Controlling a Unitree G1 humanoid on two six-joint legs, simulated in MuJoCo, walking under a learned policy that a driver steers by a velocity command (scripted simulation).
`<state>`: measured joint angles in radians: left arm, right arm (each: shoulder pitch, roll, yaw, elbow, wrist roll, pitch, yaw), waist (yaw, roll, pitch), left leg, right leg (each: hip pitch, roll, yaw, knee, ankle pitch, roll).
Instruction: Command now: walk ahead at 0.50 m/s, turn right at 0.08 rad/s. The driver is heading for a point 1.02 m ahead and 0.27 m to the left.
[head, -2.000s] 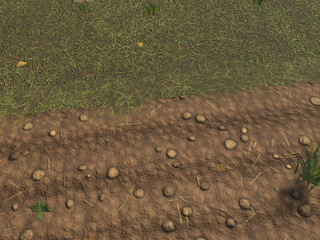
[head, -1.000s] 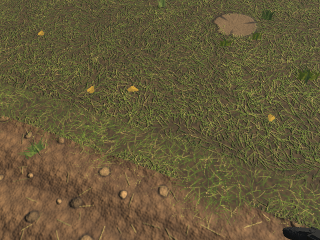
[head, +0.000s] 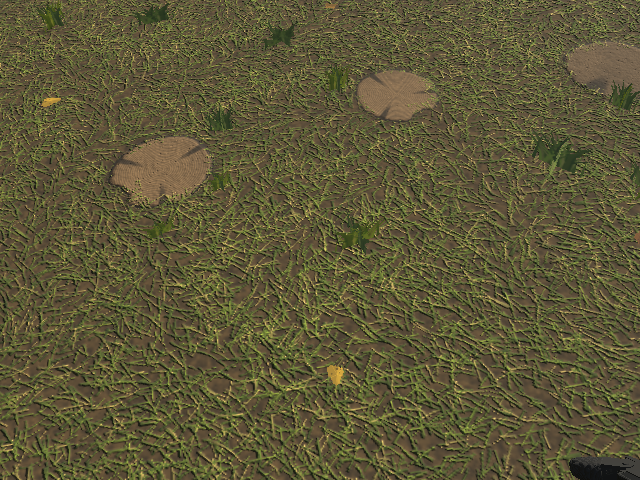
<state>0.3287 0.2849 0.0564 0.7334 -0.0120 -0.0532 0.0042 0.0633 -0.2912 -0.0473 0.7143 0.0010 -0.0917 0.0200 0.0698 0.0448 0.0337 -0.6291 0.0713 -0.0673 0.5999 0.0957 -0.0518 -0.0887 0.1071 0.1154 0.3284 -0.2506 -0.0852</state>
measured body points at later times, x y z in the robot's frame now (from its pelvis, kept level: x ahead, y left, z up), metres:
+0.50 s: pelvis +0.29 +0.07 +0.00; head +0.32 +0.09 +0.45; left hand +0.46 +0.35 -0.08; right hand +0.37 -0.20 -0.11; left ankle +0.23 +0.14 -0.75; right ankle +0.50 -0.07 -0.69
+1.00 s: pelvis +0.56 +0.11 +0.00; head +0.58 +0.13 +0.45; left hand +0.44 +0.38 -0.12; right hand +0.85 -0.02 -0.09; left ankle +0.62 +0.33 -0.69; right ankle +0.54 -0.02 -0.75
